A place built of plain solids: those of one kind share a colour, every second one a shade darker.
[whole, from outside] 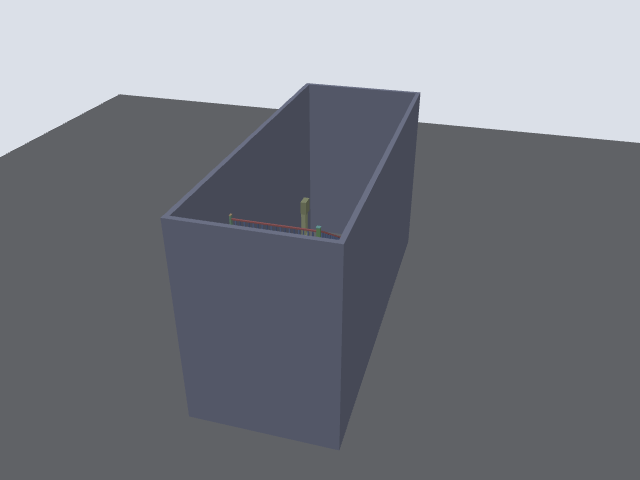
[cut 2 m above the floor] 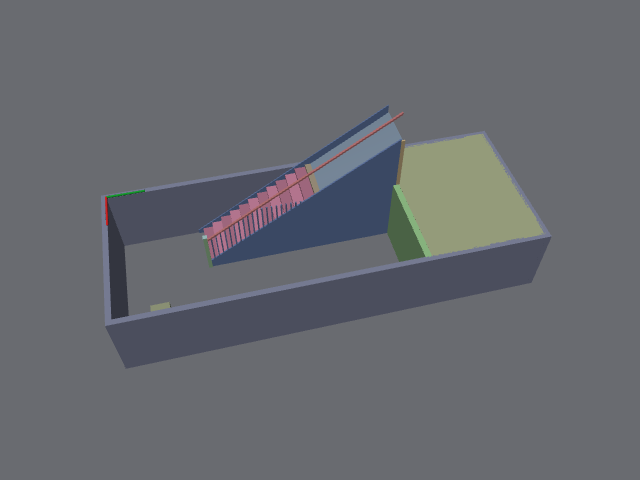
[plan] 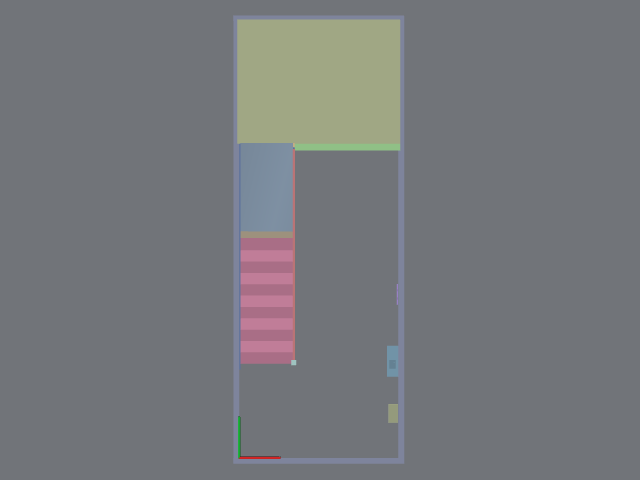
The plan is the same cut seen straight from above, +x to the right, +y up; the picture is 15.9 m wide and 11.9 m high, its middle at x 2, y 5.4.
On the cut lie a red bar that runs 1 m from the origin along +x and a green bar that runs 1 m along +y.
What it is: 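A villa's stair hall, a dwelling of no particular year; the hall below, the landing 3.56 m above it, and between them a joiner's timber flight of 20 risers of about 0.178 m on goings of about 0.281 m, 1.30 m clear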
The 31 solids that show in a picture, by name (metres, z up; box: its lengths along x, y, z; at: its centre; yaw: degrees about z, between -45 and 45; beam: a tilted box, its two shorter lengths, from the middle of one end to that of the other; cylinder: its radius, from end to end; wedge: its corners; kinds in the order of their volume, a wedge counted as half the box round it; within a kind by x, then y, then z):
{
 "upper_1": {"box": [4.04, 3.09, 3.61], "at": [1.97, 9.33, 1.75]},
 "wall_1": {"box": [0.15, 11.12, 6.19], "at": [-0.07, 5.41, 3.04]},
 "wall_2": {"box": [4.24, 0.15, 6.19], "at": [1.97, -0.07, 3.04]},
 "wall_3": {"box": [4.24, 0.15, 6.19], "at": [1.97, 10.89, 3.04]},
 "wall_4": {"box": [0.15, 11.12, 6.19], "at": [4.01, 5.41, 3.04]},
 "carriage_1": {"wedge": [[0.03, 2.39, -0.05], [0.03, 2.39, 0.0], [0.03, 7.8, -0.05], [0.03, 7.8, 3.43], [1.33, 2.39, -0.05], [1.33, 2.39, 0.0], [1.33, 7.8, -0.05], [1.33, 7.8, 3.43]]},
 "upper_edge_1": {"box": [2.62, 0.17, 3.61], "at": [2.68, 7.7, 1.75]},
 "string_1": {"wedge": [[0.0, 2.19, -0.05], [0.0, 2.19, 0.12], [0.0, 7.78, -0.05], [0.0, 7.78, 3.67], [0.03, 2.19, -0.05], [0.03, 2.19, 0.12], [0.03, 7.78, -0.05], [0.03, 7.78, 3.67]]},
 "string_2": {"wedge": [[1.33, 2.36, -0.05], [1.33, 2.36, 0.24], [1.33, 7.7, -0.05], [1.33, 7.7, 3.62], [1.37, 2.36, -0.05], [1.37, 2.36, 0.24], [1.37, 7.7, -0.05], [1.37, 7.7, 3.62]]},
 "rail_1": {"wedge": [[1.32, 2.4, 1.1], [1.32, 2.4, 1.15], [1.32, 7.65, 4.42], [1.32, 7.65, 4.48], [1.38, 2.4, 1.1], [1.38, 2.4, 1.15], [1.38, 7.65, 4.42], [1.38, 7.65, 4.48]]},
 "rail_2": {"box": [2.5, 0.06, 0.048], "at": [2.65, 7.7, 4.46]},
 "tread_1": {"wedge": [[0.02, 2.33, 0.18], [0.02, 2.34, 0.08], [0.02, 2.67, 0.08], [0.02, 2.67, 0.18], [1.34, 2.33, 0.18], [1.34, 2.34, 0.08], [1.34, 2.67, 0.08], [1.34, 2.67, 0.18]]},
 "tread_2": {"wedge": [[0.02, 2.62, 0.26], [0.02, 2.62, 0.36], [0.02, 2.95, 0.26], [0.02, 2.95, 0.36], [1.34, 2.62, 0.25], [1.34, 2.62, 0.35], [1.34, 2.95, 0.26], [1.34, 2.95, 0.36]]},
 "tread_3": {"wedge": [[0.02, 2.9, 0.43], [0.02, 2.9, 0.53], [0.02, 3.23, 0.44], [0.02, 3.23, 0.54], [1.34, 2.9, 0.43], [1.34, 2.9, 0.53], [1.34, 3.23, 0.44], [1.34, 3.23, 0.54]]},
 "tread_4": {"wedge": [[0.02, 3.18, 0.61], [0.02, 3.18, 0.71], [0.02, 3.51, 0.62], [0.02, 3.51, 0.72], [1.34, 3.18, 0.61], [1.34, 3.18, 0.71], [1.34, 3.51, 0.61], [1.34, 3.51, 0.71]]},
 "tread_5": {"wedge": [[0.02, 3.46, 0.79], [0.02, 3.46, 0.89], [0.02, 3.79, 0.8], [0.02, 3.79, 0.9], [1.34, 3.46, 0.79], [1.34, 3.46, 0.89], [1.34, 3.79, 0.79], [1.34, 3.79, 0.89]]},
 "tread_6": {"wedge": [[0.02, 3.74, 0.97], [0.02, 3.74, 1.07], [0.02, 4.07, 0.97], [0.02, 4.07, 1.07], [1.34, 3.74, 0.97], [1.34, 3.74, 1.07], [1.34, 4.07, 0.97], [1.34, 4.07, 1.07]]},
 "tread_7": {"wedge": [[0.02, 4.02, 1.15], [0.02, 4.02, 1.25], [0.02, 4.36, 1.15], [0.02, 4.36, 1.25], [1.34, 4.02, 1.14], [1.34, 4.02, 1.24], [1.34, 4.36, 1.15], [1.34, 4.36, 1.25]]},
 "tread_8": {"wedge": [[0.02, 4.3, 1.43], [0.02, 4.31, 1.33], [0.02, 4.64, 1.33], [0.02, 4.64, 1.43], [1.34, 4.3, 1.42], [1.34, 4.31, 1.32], [1.34, 4.64, 1.33], [1.34, 4.64, 1.43]]},
 "tread_9": {"wedge": [[0.02, 4.58, 1.5], [0.02, 4.58, 1.6], [0.02, 4.92, 1.51], [0.02, 4.92, 1.61], [1.34, 4.58, 1.5], [1.34, 4.58, 1.6], [1.34, 4.92, 1.5], [1.34, 4.92, 1.6]]},
 "tread_10": {"wedge": [[0.02, 4.86, 1.78], [0.02, 4.87, 1.68], [0.02, 5.2, 1.68], [0.02, 5.2, 1.78], [1.34, 4.86, 1.78], [1.34, 4.87, 1.68], [1.34, 5.2, 1.68], [1.34, 5.2, 1.78]]},
 "tread_11": {"wedge": [[0.02, 5.15, 1.86], [0.02, 5.15, 1.96], [0.02, 5.48, 1.86], [0.02, 5.48, 1.96], [1.34, 5.15, 1.85], [1.34, 5.15, 1.95], [1.34, 5.48, 1.86], [1.34, 5.48, 1.96]]},
 "longcase_clock_1": {"box": [0.23, 0.45, 0.52], "at": [3.82, 1.1, 1.66]},
 "longcase_clock_2": {"box": [0.17, 0.32, 0.97], "at": [3.85, 1.1, 0.93]},
 "riser_1": {"wedge": [[0.02, 5.45, 1.93], [0.02, 5.45, 2.04], [0.02, 5.76, 2.02], [0.02, 5.76, 2.05], [1.34, 5.45, 1.93], [1.34, 5.45, 2.04], [1.34, 5.76, 2.02], [1.34, 5.76, 2.04]]},
 "newel_head_1": {"box": [0.11, 0.11, 1.35], "at": [1.35, 7.7, 3.9]},
 "newel_foot_1": {"box": [0.11, 0.11, 1.31], "at": [1.35, 2.36, 0.6]},
 "hall_table_1": {"box": [0.17, 0.22, 0.06], "at": [3.8, 2.32, 0.79]},
 "hall_table_2": {"box": [0.28, 0.77, 0.022], "at": [3.8, 2.4, 0.75]},
 "hall_table_3": {"cylinder": 0.1, "from": [3.8, 2.49, 0.76], "to": [3.8, 2.49, 0.8]},
 "apron_1": {"wedge": [[1.33, 7.7, -0.05], [1.33, 7.7, 3.56], [1.33, 7.8, -0.05], [1.33, 7.8, 3.56], [1.37, 7.7, -0.05], [1.37, 7.7, 3.56], [1.37, 7.8, -0.05], [1.37, 7.8, 3.56]]}
}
